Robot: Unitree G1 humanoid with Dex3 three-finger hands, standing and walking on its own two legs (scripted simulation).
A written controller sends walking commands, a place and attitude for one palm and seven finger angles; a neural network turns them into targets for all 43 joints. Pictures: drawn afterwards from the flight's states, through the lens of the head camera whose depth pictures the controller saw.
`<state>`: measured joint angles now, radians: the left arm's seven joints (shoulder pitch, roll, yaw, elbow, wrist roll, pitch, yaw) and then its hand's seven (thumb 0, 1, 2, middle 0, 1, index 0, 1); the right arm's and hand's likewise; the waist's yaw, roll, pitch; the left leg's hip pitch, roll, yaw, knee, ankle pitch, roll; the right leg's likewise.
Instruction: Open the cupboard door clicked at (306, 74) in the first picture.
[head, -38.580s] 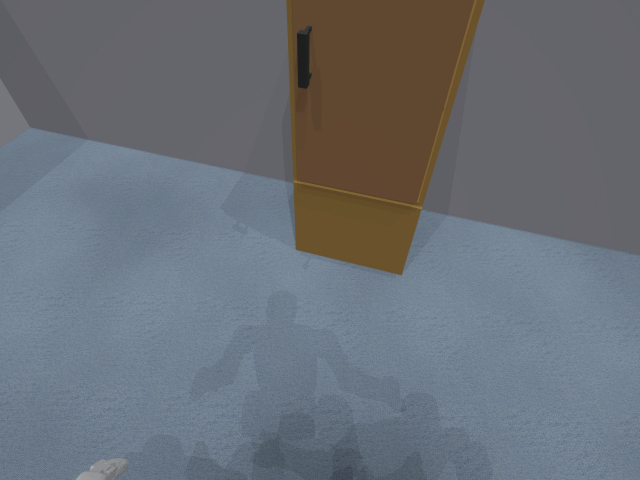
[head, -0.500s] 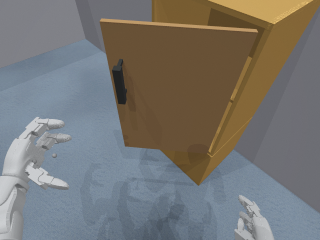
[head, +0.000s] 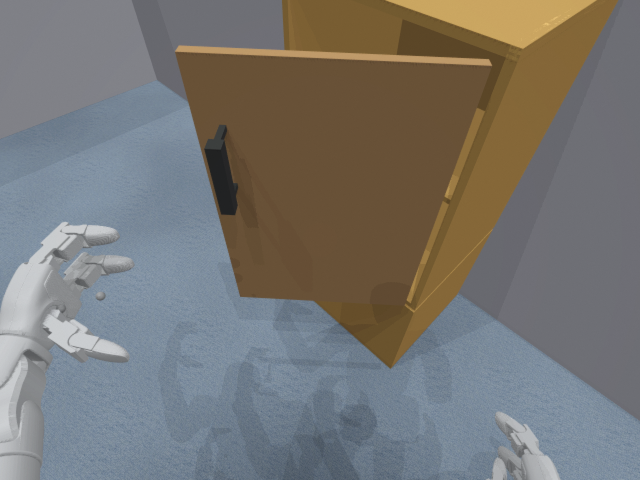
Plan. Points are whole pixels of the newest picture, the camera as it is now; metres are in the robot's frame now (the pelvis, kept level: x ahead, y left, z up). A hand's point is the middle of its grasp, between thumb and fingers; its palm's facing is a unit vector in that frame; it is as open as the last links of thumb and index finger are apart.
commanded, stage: raise the hand with hooked fingers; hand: left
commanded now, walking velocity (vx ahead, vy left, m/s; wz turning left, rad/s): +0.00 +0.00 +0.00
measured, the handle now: (225, 170) +0.53 +0.19 +0.08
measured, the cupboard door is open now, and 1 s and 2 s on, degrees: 42 42 42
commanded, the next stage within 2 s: move the hooked fingers beside the handle in 0.16 s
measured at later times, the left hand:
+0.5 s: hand (112, 281) +0.31 +0.27 +0.10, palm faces +0.06 -1.00 -0.03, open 13.9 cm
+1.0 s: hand (145, 235) +0.38 +0.26 +0.09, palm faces +0.01 -1.00 -0.01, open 13.9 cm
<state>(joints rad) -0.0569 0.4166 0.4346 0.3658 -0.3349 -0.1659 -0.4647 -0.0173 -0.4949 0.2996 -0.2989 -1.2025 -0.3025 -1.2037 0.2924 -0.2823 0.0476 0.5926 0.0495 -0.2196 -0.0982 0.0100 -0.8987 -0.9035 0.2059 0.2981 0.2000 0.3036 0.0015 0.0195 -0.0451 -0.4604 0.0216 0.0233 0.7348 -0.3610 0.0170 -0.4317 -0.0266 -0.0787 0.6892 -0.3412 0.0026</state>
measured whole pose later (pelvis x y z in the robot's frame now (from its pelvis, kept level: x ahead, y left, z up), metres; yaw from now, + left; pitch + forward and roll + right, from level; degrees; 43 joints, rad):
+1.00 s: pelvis +0.00 +0.00 +0.00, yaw -1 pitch +9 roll -1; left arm -0.45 0.49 0.42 0.79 -0.26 -0.25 -0.45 -0.02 -0.50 0.30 -0.30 -1.20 -0.30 -1.20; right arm 0.34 -0.29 0.04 0.63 0.05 -0.12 -0.09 0.01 -0.90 -0.90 0.21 0.30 0.20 0.30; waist -0.05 0.01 -0.05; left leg -0.55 0.03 0.03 0.76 -0.36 0.02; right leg -0.53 -0.02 -0.07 0.72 -0.34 0.00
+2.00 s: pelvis +0.00 +0.00 -0.02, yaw -3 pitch +17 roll -2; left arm -0.84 0.63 0.47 1.17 -0.14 -0.32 -0.40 -0.02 -0.49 0.30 -0.30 -1.20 -0.30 -1.20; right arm 0.41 -0.29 0.04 0.62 0.02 0.05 -0.05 0.00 -0.90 -0.90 0.21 0.30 0.20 0.30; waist -0.15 0.01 -0.08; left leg -0.75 0.06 0.04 0.87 -0.41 0.02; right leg -0.72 0.00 -0.05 0.79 -0.36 0.00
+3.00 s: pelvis +0.01 +0.01 -0.02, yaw -2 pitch +16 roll -3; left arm -0.80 0.56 0.41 1.10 -0.16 -0.31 -0.37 -0.02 -0.50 0.30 -0.30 -1.20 -0.30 -1.20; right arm 0.38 -0.28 0.04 0.61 0.02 0.07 -0.04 0.00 -0.90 -0.90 0.21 0.30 0.20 0.30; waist -0.13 0.00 -0.09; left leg -0.75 0.05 0.03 0.89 -0.42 0.03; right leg -0.71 0.00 -0.06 0.80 -0.37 0.01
